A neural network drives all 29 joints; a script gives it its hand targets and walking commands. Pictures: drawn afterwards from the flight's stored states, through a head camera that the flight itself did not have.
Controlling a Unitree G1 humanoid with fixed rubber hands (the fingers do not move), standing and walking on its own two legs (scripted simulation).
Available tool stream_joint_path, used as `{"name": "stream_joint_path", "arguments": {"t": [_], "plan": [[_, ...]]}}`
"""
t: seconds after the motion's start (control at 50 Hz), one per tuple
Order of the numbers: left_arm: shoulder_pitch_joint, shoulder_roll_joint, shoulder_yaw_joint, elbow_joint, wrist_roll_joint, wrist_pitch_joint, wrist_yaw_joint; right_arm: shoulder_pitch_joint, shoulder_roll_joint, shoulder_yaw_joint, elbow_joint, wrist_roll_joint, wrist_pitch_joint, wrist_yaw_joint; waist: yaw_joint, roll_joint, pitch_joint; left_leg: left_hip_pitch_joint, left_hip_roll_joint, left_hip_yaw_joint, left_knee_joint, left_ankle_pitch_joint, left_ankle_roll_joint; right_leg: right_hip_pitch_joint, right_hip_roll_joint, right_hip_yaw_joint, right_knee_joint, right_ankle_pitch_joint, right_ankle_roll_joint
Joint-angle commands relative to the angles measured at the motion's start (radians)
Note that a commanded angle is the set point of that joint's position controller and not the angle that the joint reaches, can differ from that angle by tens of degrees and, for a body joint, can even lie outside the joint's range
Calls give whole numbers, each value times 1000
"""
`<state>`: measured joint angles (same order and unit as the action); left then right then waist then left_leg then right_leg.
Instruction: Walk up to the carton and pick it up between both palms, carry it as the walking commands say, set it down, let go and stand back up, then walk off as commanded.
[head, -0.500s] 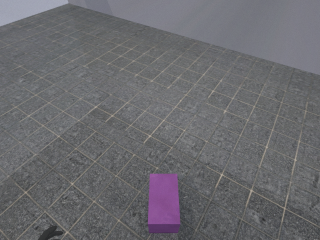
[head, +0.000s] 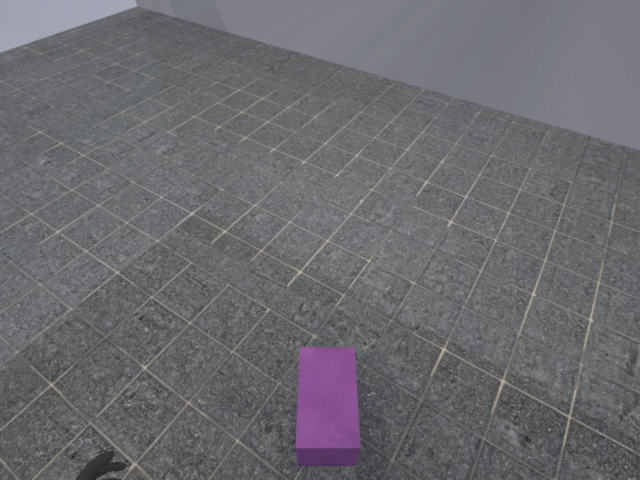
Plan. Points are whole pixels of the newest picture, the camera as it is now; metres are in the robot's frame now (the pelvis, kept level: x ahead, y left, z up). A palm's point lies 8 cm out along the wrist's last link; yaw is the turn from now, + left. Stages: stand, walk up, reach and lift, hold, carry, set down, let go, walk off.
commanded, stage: walk up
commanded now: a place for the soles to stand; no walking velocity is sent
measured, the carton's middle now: (327, 405) +0.44 +0.00 -0.66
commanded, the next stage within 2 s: reach and lift in 1.26 s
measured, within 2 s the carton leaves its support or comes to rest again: neither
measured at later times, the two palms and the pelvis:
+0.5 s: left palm out of the picture +0.09 +0.34 -0.09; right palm out of the picture +0.09 -0.28 -0.10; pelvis +0.00 +0.02 +0.00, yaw +2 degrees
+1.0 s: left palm out of the picture +0.06 +0.36 -0.09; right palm out of the picture +0.10 -0.27 -0.09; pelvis +0.00 +0.04 +0.00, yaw +3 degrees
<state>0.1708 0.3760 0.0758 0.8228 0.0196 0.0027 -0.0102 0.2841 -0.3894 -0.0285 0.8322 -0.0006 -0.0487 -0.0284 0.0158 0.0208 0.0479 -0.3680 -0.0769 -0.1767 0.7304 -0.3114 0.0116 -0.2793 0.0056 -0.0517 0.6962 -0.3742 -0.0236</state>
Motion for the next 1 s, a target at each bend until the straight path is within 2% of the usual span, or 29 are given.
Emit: {"name": "stream_joint_path", "arguments": {"t": [0.0, 0.26, 0.28, 0.3, 0.32, 0.34, 0.36, 0.4, 0.42, 0.44, 0.46, 0.48, 0.5, 0.52, 0.54, 0.58, 0.62, 0.66, 0.68, 0.7, 0.74, 0.76, 0.78, 0.8, 0.82, 0.86, 0.92, 0.94, 0.98], "plan": [[-60, 197, 38, -49, -4, -21, 9, -61, -212, -37, -48, -29, -23, 7, 12, -4, -41, -59, 101, -149, -191, 176, 83, 109, -105, 125, -158, 6, -78], [-55, 194, 38, -47, -3, -21, 10, -64, -209, -36, -48, -29, -22, 6, 14, -14, -38, -68, 102, -149, -189, 172, 81, 113, -107, 127, -165, 6, -80], [30, 251, 51, -39, 3, -40, 20, -78, -227, -52, -70, -40, -4, 19, 43, 19, -58, -141, 71, -119, -120, 147, 73, 195, -162, 193, -201, -42, -109], [75, 276, 59, -26, 7, -48, 25, -91, -210, -51, -77, -38, 5, 24, 54, -35, -53, -188, 31, -41, -2, 112, 51, 223, -240, 277, -256, -47, -162], [63, 298, 64, -34, 12, -53, 28, -72, -199, -53, -74, -35, 13, 26, 37, -103, -34, -186, 19, 50, 84, -1, 37, 197, -335, 339, -294, 14, -216], [27, 302, 66, -53, 16, -59, 30, -52, -208, -60, -74, -38, 15, 28, 17, -121, -20, -189, 39, 73, 134, -171, 29, 169, -398, 374, -289, 128, -258], [23, 307, 66, -57, 18, -64, 30, -47, -214, -62, -72, -36, 16, 31, 11, -113, -3, -172, 59, 79, 129, -243, 25, 139, -420, 370, -278, 217, -269], [7, 295, 57, -61, 17, -66, 30, -35, -195, -62, -66, -35, 9, 42, -18, -126, -7, -68, 74, 97, -58, -185, 39, 94, -341, 249, -209, 287, -201], [-5, 285, 54, -59, 14, -63, 28, -11, -189, -66, -54, -35, 1, 46, -35, -122, -34, 28, 57, 97, -162, 2, 50, 59, -276, 180, -158, 282, -144], [-12, 245, 44, -68, 8, -59, 26, 0, -203, -73, -51, -43, -7, 45, -37, -77, -76, 117, 81, 13, -211, 202, 66, 12, -202, 111, -90, 253, -82], [-13, 212, 36, -70, -2, -55, 26, -12, -244, -83, -62, -50, -12, 42, -28, 34, -111, 173, 168, -179, -251, 310, 116, -50, -104, 29, 35, 180, -29], [-22, 193, 31, -76, -14, -45, 27, -20, -265, -82, -76, -47, -11, 40, -24, 91, -93, 165, 237, -324, -289, 265, 187, -116, -22, 18, 96, -84, -9], [-11, 200, 33, -75, -19, -36, 29, 1, -277, -86, -73, -42, -8, 42, -31, 105, -60, 90, 276, -394, -359, 99, 239, -104, 2, 44, 132, -275, -17], [6, 196, 31, -66, -16, -34, 28, -19, -266, -84, -74, -46, -2, 39, -29, 108, -25, 61, 283, -420, -405, -38, 247, -114, 3, 54, 144, -312, -26], [22, 192, 29, -60, -14, -37, 27, -48, -246, -79, -78, -49, 3, 36, -23, 119, 17, 43, 264, -396, -414, -83, 235, -127, -12, 61, 121, -272, -32], [89, 187, 25, -33, -18, -49, 29, -102, -226, -73, -86, -44, 11, 30, 8, 138, 4, 45, 210, -288, -367, 14, 185, -64, -25, 40, -42, -128, -39], [132, 192, 28, -7, -9, -66, 34, -120, -193, -57, -93, -26, 17, 35, 33, 76, -73, -28, 163, -189, -261, 143, 124, 142, -61, 87, -221, 25, -60], [132, 283, 49, -19, 13, -79, 40, -139, -179, -51, -98, -17, 19, 44, 41, -75, -77, -139, 53, -34, -73, 96, 41, 208, -249, 312, -340, -31, -139], [80, 307, 52, -31, 14, -78, 38, -107, -185, -55, -84, -25, 23, 44, 8, -93, -38, -103, 29, 56, -16, -34, 32, 137, -339, 362, -342, -1, -200], [27, 303, 46, -53, 15, -79, 35, -66, -189, -63, -66, -29, 24, 47, -30, -86, -30, -46, 46, 73, -11, -119, 35, 72, -363, 340, -302, 56, -219], [22, 270, 32, -59, 14, -73, 31, -36, -187, -65, -47, -32, 14, 52, -49, -88, -27, 47, 54, 46, -167, -54, 54, 10, -277, 228, -225, 78, -155], [23, 245, 25, -63, 7, -70, 30, -44, -205, -70, -51, -40, 7, 51, -45, -25, -31, 93, 93, -52, -244, 40, 73, -48, -193, 146, -147, 74, -96], [27, 212, 18, -66, -2, -65, 29, -52, -228, -73, -59, -44, -2, 50, -33, 64, -40, 119, 174, -215, -328, 54, 107, -98, -86, 43, -29, 9, -39], [41, 195, 16, -57, -12, -56, 28, -49, -246, -73, -61, -41, -4, 47, -26, 119, -44, 146, 244, -352, -386, 24, 162, -145, -15, 31, 40, -129, -20], [55, 208, 17, -53, -15, -52, 31, -35, -256, -75, -63, -39, -4, 44, -31, 110, -40, 163, 276, -397, -404, 21, 199, -163, -11, 57, 58, -217, -26], [79, 210, 18, -44, -17, -52, 33, -58, -247, -76, -65, -40, 2, 37, -22, 124, -11, 133, 263, -360, -401, 38, 200, -156, -27, 63, 47, -212, -34], [152, 201, 21, -2, -16, -61, 34, -128, -221, -68, -82, -31, 13, 37, 25, 109, -46, 29, 195, -214, -327, 109, 147, 38, -22, 29, -133, 8, -46], [157, 209, 24, 3, -10, -67, 36, -136, -201, -60, -86, -24, 16, 39, 32, 62, -68, -20, 173, -173, -282, 117, 118, 121, -54, 73, -193, 39, -59], [143, 286, 38, -8, 10, -79, 40, -153, -183, -55, -90, -19, 19, 46, 32, -60, -48, -109, 69, -42, -117, 62, 44, 151, -227, 284, -328, -48, -131]]}}
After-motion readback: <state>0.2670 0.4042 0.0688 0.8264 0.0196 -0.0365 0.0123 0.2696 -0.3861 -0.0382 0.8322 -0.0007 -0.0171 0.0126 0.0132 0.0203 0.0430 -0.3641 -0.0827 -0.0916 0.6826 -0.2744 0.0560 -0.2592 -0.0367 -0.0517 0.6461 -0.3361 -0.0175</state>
